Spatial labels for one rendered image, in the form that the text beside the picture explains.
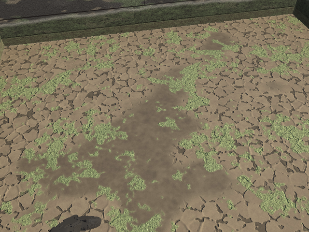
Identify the robot left hand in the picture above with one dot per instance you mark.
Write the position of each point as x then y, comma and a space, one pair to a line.
77, 224

